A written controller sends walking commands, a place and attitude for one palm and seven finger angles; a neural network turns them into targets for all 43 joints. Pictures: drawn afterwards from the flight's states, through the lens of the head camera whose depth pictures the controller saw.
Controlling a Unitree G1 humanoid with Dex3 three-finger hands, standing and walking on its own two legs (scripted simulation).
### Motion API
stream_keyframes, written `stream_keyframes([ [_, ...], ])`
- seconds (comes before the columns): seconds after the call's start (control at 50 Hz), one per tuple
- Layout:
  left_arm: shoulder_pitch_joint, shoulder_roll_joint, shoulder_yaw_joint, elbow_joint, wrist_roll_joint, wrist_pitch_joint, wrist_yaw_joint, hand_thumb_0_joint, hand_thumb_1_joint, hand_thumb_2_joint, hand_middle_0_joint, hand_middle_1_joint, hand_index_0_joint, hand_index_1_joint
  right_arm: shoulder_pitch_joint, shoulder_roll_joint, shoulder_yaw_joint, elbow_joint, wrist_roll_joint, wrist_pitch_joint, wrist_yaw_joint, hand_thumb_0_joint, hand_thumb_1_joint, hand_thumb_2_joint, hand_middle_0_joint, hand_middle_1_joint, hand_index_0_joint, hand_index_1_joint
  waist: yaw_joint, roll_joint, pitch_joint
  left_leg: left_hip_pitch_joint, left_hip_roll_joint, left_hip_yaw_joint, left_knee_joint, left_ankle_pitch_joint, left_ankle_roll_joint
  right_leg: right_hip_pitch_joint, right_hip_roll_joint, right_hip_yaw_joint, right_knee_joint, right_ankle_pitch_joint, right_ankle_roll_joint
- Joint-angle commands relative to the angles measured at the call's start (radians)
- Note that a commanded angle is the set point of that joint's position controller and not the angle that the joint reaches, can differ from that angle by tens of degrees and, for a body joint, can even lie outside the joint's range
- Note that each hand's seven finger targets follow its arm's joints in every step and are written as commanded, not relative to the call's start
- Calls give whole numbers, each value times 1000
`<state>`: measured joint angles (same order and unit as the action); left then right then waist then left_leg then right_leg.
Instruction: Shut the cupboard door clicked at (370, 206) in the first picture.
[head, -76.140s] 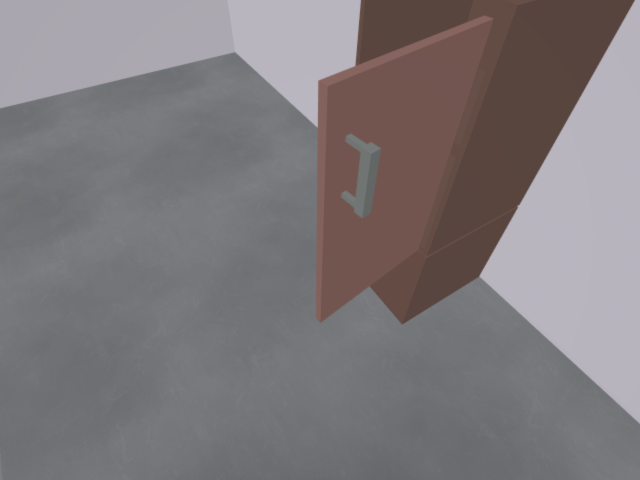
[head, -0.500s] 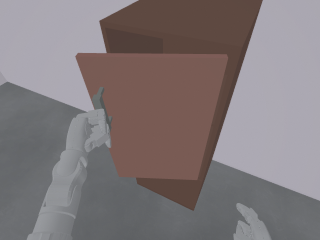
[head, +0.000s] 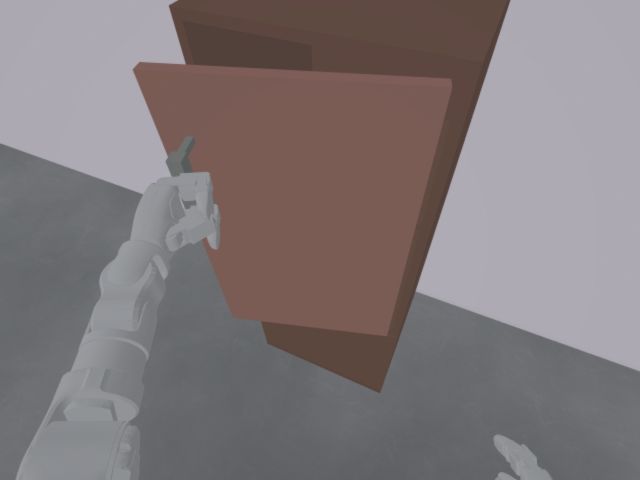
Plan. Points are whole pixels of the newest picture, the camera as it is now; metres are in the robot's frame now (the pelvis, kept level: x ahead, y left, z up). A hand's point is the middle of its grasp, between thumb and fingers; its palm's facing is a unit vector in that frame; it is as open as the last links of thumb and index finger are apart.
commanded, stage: push the door shut along its arc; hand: left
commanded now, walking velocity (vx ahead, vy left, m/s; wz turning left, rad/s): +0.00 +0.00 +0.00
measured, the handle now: (195, 185) +0.47 +0.18 +0.11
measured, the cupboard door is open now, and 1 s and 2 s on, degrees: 17 0 0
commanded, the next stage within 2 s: pull the fist back off the door in 1.28 s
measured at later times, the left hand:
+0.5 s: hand (241, 186) +0.46 +0.12 +0.12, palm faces -0.27 -0.96 -0.03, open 3.1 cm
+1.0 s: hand (272, 166) +0.50 +0.08 +0.12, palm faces -0.37 -0.93 -0.04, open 3.0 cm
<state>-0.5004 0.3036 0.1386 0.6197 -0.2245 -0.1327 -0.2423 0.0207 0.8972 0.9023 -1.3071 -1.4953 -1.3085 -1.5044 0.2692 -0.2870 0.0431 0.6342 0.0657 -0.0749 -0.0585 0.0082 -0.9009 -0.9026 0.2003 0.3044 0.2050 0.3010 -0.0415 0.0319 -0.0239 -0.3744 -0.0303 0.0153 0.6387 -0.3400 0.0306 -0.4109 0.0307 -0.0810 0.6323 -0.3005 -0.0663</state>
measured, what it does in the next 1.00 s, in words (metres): stands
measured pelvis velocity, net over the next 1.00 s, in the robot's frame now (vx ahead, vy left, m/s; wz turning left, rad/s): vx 0.01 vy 0.01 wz -0.02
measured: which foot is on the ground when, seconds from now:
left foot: down 0.00-1.00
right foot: down 0.00-1.00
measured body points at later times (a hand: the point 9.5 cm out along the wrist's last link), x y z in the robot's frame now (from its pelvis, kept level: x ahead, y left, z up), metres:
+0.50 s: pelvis +0.00 +0.02 -0.01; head +0.06 +0.01 +0.44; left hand +0.47 +0.17 +0.12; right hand +0.06 -0.25 -0.12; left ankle -0.01 +0.10 -0.72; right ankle +0.02 -0.07 -0.72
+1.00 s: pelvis +0.01 +0.01 -0.01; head +0.09 +0.00 +0.43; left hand +0.52 +0.13 +0.12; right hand +0.00 -0.26 -0.13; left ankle -0.01 +0.10 -0.72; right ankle +0.02 -0.07 -0.72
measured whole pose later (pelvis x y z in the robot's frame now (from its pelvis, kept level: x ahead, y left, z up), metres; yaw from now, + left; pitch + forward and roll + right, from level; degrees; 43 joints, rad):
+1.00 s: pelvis +0.01 +0.01 -0.01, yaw -1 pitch +14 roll +0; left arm -1.02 0.39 0.18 1.20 -0.15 -0.27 -0.38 0.01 0.84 0.92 -1.29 -1.50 -1.30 -1.50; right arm 0.40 -0.29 0.03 0.68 0.02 -0.04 -0.03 0.00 -0.90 -0.90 0.20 0.30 0.21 0.30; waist -0.17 0.03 -0.06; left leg -0.60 -0.02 0.04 0.74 -0.38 0.04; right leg -0.64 0.04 -0.06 0.72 -0.32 -0.06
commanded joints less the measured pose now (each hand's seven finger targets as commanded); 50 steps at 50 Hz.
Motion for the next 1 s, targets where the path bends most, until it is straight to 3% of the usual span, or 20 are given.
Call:
stream_keyframes([
  [0.0, -502, 146, 28, -169, -13, -96, -21, 0, 900, 900, -1300, -1500, -1300, -1500, -23, -121, -52, -125, -3, -42, -2, 0, -900, -900, 200, 300, 200, 300, -30, -49, -335, 78, 3, -36, -52, 233, 14, 160, -40, 98, -68, 305, 42],
  [0.12, -643, 163, 30, -35, -2, -119, -32, 0, 900, 900, -1300, -1500, -1300, -1500, 6, -127, -51, -101, -4, -33, -1, 0, -900, -900, 200, 300, 200, 300, -56, -34, -293, 61, 6, -46, -54, 188, 13, 88, -31, 89, -67, 235, 37],
  [0.14, -648, 184, 49, -27, -3, -128, -30, 0, 900, 900, -1300, -1500, -1300, -1500, 12, -131, -53, -103, -7, -31, -2, 0, -900, -900, 200, 300, 200, 300, -48, -45, -313, 58, 4, -47, -50, 197, 16, 107, -31, 91, -62, 241, 37],
  [0.22, -728, 144, 10, 51, 3, -149, -54, 0, 900, 900, -1300, -1500, -1300, -1500, 37, -131, -54, -90, -8, -35, 3, 0, -900, -900, 200, 300, 200, 300, -69, -16, -343, 83, 8, -53, -39, 216, 12, 60, -25, 82, -44, 254, 34],
  [0.3, -754, 192, 48, 111, 9, -173, -71, 0, 900, 900, -1300, -1500, -1300, -1500, 66, -142, -58, -81, -14, -30, 6, 0, -900, -900, 200, 300, 200, 300, -65, -25, -388, 89, 10, -63, -27, 253, 7, 56, -22, 78, -22, 276, 30],
  [0.32, -777, 158, 16, 122, 10, -177, -76, 0, 900, 900, -1300, -1500, -1300, -1500, 65, -139, -55, -81, -13, -30, 8, 0, -900, -900, 200, 300, 200, 300, -76, -7, -372, 93, 12, -64, -27, 249, 6, 30, -21, 73, -21, 266, 29],
  [0.42, -836, 198, 57, 247, 16, -176, -79, 0, 900, 900, -1300, -1500, -1300, -1500, 106, -150, -59, -62, -18, -22, 10, 0, -900, -900, 200, 300, 200, 300, -95, -66, -339, 33, 14, -61, -16, 222, 9, 2, -16, 77, -17, 248, 34],
  [0.44, -858, 227, 76, 250, 18, -182, -77, 0, 900, 900, -1300, -1500, -1300, -1500, 116, -157, -61, -61, -20, -20, 8, 0, -900, -900, 200, 300, 200, 300, -95, -61, -345, 23, 12, -60, -12, 228, 11, 6, -17, 76, -12, 250, 33],
  [0.46, -898, 188, 32, 249, 24, -186, -83, 0, 900, 900, -1300, -1500, -1300, -1500, 112, -152, -59, -60, -19, -22, 10, 0, -900, -900, 200, 300, 200, 300, -110, -35, -342, 26, 12, -61, -12, 218, 9, -16, -17, 78, -10, 243, 35],
  [0.52, -942, 173, 21, 274, 33, -198, -90, 0, 900, 900, -1300, -1500, -1300, -1500, 140, -157, -66, -45, -26, -25, 15, 0, -900, -900, 200, 300, 200, 300, -120, 7, -384, 82, 19, -76, 5, 252, 1, -75, -13, 70, 3, 235, 32],
  [0.58, -938, 217, 63, 287, 32, -203, -102, 0, 900, 900, -1300, -1500, -1300, -1500, 161, -165, -71, -43, -31, -21, 17, 0, -900, -900, 200, 300, 200, 300, -108, 7, -463, 108, 22, -83, 24, 325, -3, -58, -10, 68, 23, 283, 29],
  [0.66, -992, 211, 57, 290, 35, -204, -106, 0, 900, 900, -1300, -1500, -1300, -1500, 181, -166, -74, -36, -35, -15, 18, 0, -900, -900, 200, 300, 200, 300, -122, 0, -472, 101, 24, -83, 36, 359, -1, -69, -6, 66, 30, 310, 33],
  [0.72, -1002, 244, 86, 345, 46, -191, -95, 0, 900, 900, -1300, -1500, -1300, -1500, 198, -169, -73, -31, -38, -7, 21, 0, -900, -900, 200, 300, 200, 300, -130, -32, -420, 28, 19, -69, 35, 292, 6, -63, -4, 75, 18, 286, 37],
  [0.74, -1009, 289, 123, 355, 49, -194, -89, 0, 900, 900, -1300, -1500, -1300, -1500, 210, -174, -74, -30, -39, -2, 17, 0, -900, -900, 200, 300, 200, 300, -125, -46, -430, 13, 16, -68, 39, 311, 10, -37, -3, 75, 26, 308, 34],
  [0.78, -1024, 302, 127, 354, 61, -197, -90, 0, 900, 900, -1300, -1500, -1300, -1500, 214, -172, -74, -33, -42, 0, 19, 0, -900, -900, 200, 300, 200, 300, -126, -36, -450, 4, 15, -64, 40, 305, 9, -26, -5, 82, 28, 323, 37],
  [0.8, -1027, 272, 103, 348, 61, -198, -96, 0, 900, 900, -1300, -1500, -1300, -1500, 213, -168, -74, -37, -42, 1, 21, 0, -900, -900, 200, 300, 200, 300, -130, -24, -458, 8, 13, -59, 42, 307, 10, -27, -4, 84, 26, 329, 38],
  [0.88, -1056, 278, 100, 352, 62, -200, -121, 0, 900, 900, -1300, -1500, -1300, -1500, 224, -173, -78, -31, -45, 4, 19, 0, -900, -900, 200, 300, 200, 300, -136, 8, -491, 32, 13, -59, 62, 334, 9, -40, 0, 83, 32, 353, 38],
  [0.92, -1088, 283, 89, 338, 61, -201, -137, 0, 900, 900, -1300, -1500, -1300, -1500, 224, -173, -78, -26, -42, 5, 17, 0, -900, -900, 200, 300, 200, 300, -150, 8, -495, 26, 12, -55, 68, 318, 14, -41, 0, 89, 26, 355, 41],
  [0.94, -1125, 230, 43, 330, 53, -202, -146, 0, 900, 900, -1300, -1500, -1300, -1500, 228, -170, -77, -24, -42, 4, 13, 0, -900, -900, 200, 300, 200, 300, -167, 17, -497, 48, 9, -57, 72, 336, 17, -62, 3, 80, 30, 358, 39],
  [0.98, -1138, 246, 48, 369, 51, -188, -159, 0, 900, 900, -1300, -1500, -1300, -1500, 227, -176, -76, -9, -43, 4, 11, 0, -900, -900, 200, 300, 200, 300, -173, -2, -463, 24, 11, -62, 72, 290, 16, -79, 4, 82, 18, 321, 43],
])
